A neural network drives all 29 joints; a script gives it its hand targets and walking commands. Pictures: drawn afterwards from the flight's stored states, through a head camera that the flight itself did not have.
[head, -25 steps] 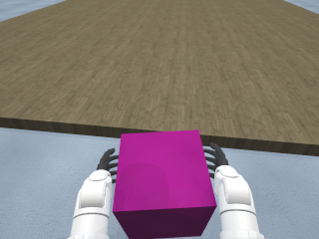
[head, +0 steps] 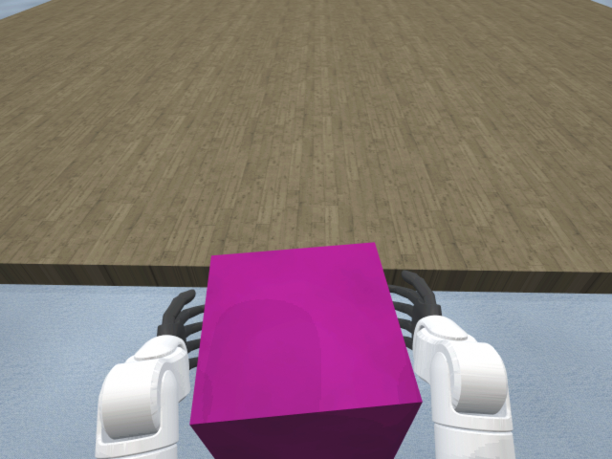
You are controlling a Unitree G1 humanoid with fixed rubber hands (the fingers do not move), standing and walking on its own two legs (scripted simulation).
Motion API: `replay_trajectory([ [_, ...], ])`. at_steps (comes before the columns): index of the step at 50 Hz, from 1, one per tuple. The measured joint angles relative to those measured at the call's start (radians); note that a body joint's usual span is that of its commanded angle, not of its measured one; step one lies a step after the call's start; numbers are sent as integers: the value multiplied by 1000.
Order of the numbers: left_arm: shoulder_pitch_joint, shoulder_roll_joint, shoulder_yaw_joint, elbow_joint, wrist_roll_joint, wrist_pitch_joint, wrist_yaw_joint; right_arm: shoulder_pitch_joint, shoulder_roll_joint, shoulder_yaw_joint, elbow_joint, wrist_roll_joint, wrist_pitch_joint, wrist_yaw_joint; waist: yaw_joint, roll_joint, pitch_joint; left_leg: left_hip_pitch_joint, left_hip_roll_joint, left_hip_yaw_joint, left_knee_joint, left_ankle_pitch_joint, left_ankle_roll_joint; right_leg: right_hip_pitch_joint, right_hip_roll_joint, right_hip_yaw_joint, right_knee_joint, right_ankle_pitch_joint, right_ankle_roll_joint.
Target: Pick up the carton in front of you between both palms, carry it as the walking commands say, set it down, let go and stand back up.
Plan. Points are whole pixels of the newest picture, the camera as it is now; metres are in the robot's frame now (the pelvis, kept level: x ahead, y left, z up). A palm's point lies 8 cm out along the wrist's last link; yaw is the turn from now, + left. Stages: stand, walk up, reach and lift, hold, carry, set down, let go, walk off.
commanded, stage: carry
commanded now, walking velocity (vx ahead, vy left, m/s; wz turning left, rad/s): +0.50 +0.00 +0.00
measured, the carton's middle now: (303, 367) +0.27 +0.01 +0.01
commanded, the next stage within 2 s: none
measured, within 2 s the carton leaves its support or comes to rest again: neither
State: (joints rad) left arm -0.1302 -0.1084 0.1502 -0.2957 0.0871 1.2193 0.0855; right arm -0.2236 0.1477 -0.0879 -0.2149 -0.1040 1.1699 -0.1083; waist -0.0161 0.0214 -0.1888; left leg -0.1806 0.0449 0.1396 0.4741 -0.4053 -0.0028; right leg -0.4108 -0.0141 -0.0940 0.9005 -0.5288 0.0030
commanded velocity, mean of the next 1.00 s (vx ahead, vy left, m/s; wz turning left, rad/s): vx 0.50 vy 0.00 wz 0.00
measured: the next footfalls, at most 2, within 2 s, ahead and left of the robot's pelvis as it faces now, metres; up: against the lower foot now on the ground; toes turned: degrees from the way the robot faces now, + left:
right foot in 0.12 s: +0.19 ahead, -0.08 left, +0.00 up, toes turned -7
left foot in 0.62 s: +0.57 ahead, +0.11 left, +0.00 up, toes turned +15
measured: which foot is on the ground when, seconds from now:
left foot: down 0.00-0.14, up 0.16-0.60, down 0.62-1.00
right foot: up 0.00-0.10, down 0.12-0.64, up 0.66-1.00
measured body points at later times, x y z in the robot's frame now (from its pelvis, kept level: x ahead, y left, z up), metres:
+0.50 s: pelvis +0.29 -0.01 +0.01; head +0.28 -0.03 +0.46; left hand +0.56 +0.16 +0.10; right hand +0.59 -0.14 +0.11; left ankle +0.44 +0.14 -0.68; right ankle +0.15 -0.07 -0.73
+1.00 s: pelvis +0.63 +0.01 +0.01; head +0.66 +0.01 +0.45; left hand +0.99 +0.16 +0.15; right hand +0.99 -0.14 +0.16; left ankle +0.53 +0.10 -0.73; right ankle +0.76 -0.11 -0.71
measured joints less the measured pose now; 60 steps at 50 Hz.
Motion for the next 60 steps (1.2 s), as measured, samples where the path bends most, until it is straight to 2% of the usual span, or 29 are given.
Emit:
replay_trajectory([
  [2,-4,-25,7,-22,3,0,-1,24,-8,4,-55,2,7,0,-19,27,28,45,20,-17,-57,10,-13,-72,21,-48,-39,5,1],
  [5,-12,-24,-30,-36,2,-11,-2,48,-12,-15,-129,7,20,0,-29,39,74,111,44,-46,-62,-21,-33,-83,38,-91,-285,209,-13],
  [6,-18,-24,-40,-48,6,-8,-2,51,-12,-21,-149,12,21,0,-22,27,87,121,46,-41,-8,-51,-39,-58,35,-104,-361,276,-20],
  [7,-25,-25,-49,-52,10,-9,-2,54,-13,-29,-161,18,19,0,-11,14,95,108,52,-40,90,-80,-41,-39,30,-115,-364,347,-52],
  [9,-24,-25,-60,-41,17,-14,-2,52,-13,-43,-155,25,18,2,8,6,93,0,49,-82,369,-83,-22,-20,34,-132,-313,315,-110],
  [11,-10,-23,-60,-36,18,-4,0,50,-13,-41,-136,22,31,4,18,-15,86,-124,23,-102,577,-65,8,31,31,-136,-341,267,-126],
  [13,4,-22,-56,-37,19,7,0,49,-13,-32,-119,16,39,8,32,-36,77,-231,21,-81,656,-4,20,98,28,-132,-409,264,-112],
  [16,17,-21,-44,-50,20,18,0,42,-12,-17,-97,7,38,16,53,-55,66,-345,37,-54,584,75,17,196,28,-112,-519,271,-109],
  [19,-7,-22,-26,-55,10,16,1,27,-9,-15,-108,-3,33,18,63,-48,68,-431,55,-42,471,175,9,288,29,-93,-601,264,-99],
  [25,-32,-25,-23,-59,5,12,-2,28,-9,-18,-142,-10,33,18,49,-36,58,-479,56,21,176,316,2,453,21,-65,-693,192,-65],
  [29,-32,-25,-29,-60,10,27,-4,33,-10,-21,-151,-8,49,16,30,-40,67,-420,17,91,56,391,29,559,10,-54,-694,98,-34],
  [30,-34,-26,-30,-73,9,32,-1,27,-9,-21,-160,-2,54,9,27,-41,76,-385,1,110,28,390,37,569,4,-49,-650,59,-26],
  [31,-39,-23,-25,-89,10,37,1,14,-7,-20,-161,3,55,6,21,-48,86,-349,-13,126,13,370,70,555,-9,-43,-556,13,-19],
  [32,-51,-17,-15,-101,6,39,1,-4,-3,-19,-157,7,48,3,8,-70,104,-347,-23,138,53,333,103,499,-37,-39,-396,9,-16],
  [33,-69,-12,-4,-116,-1,44,3,-29,2,-23,-162,9,47,0,-2,-73,129,-347,-19,142,96,291,116,413,-40,-11,-189,41,-18],
  [35,-106,-3,13,-153,-10,53,5,-73,12,-32,-180,19,44,-11,-12,-65,173,-319,-7,144,111,242,113,222,-18,45,168,80,-37],
  [36,-124,-1,19,-167,-11,57,6,-88,17,-39,-191,22,42,-12,-16,-62,188,-295,-4,146,94,236,101,137,-12,57,271,101,-47],
  [38,-163,-5,28,-182,-16,59,7,-111,24,-58,-225,24,44,-15,-27,-58,209,-239,-9,143,46,225,95,-4,-18,64,340,161,-58],
  [41,-230,-4,33,-154,-13,62,7,-149,21,-90,-227,26,45,-15,-40,-53,207,-157,-16,129,-20,205,85,-149,-50,57,245,205,-54],
  [44,-317,29,26,-93,-5,88,7,-221,-14,-105,-175,35,63,-20,-44,-46,200,-74,-16,112,-69,174,71,-209,-74,39,38,248,-39],
  [49,-472,93,34,66,-6,121,10,-400,-98,-110,5,51,104,-24,-22,-35,165,30,0,95,-71,73,26,-198,-72,-14,-253,405,-42],
  [51,-520,115,39,149,-16,135,12,-458,-117,-116,92,50,122,-25,-15,-28,142,61,11,85,-33,8,3,-152,-51,-45,-346,430,-51],
  [53,-575,122,47,232,-22,136,14,-509,-145,-123,159,53,139,-25,0,-23,128,51,31,65,102,-79,-6,-100,-32,-67,-389,454,-76],
  [54,-600,115,48,271,-22,126,24,-535,-165,-125,192,58,141,-29,19,-3,136,4,50,34,240,-80,6,-110,-21,-75,-332,425,-84],
  [57,-641,115,46,350,-35,120,42,-590,-195,-154,284,78,141,-29,57,9,177,-197,12,-80,676,-92,38,-82,-13,-72,-281,310,-85],
  [58,-648,118,48,361,-41,124,46,-606,-196,-161,305,78,142,-29,64,8,190,-263,4,-91,761,-75,49,-63,-13,-69,-296,297,-80],
  [60,-664,126,61,368,-51,125,50,-637,-191,-170,327,68,141,-30,75,3,220,-375,0,-96,822,-14,59,-21,-12,-62,-334,288,-71],
])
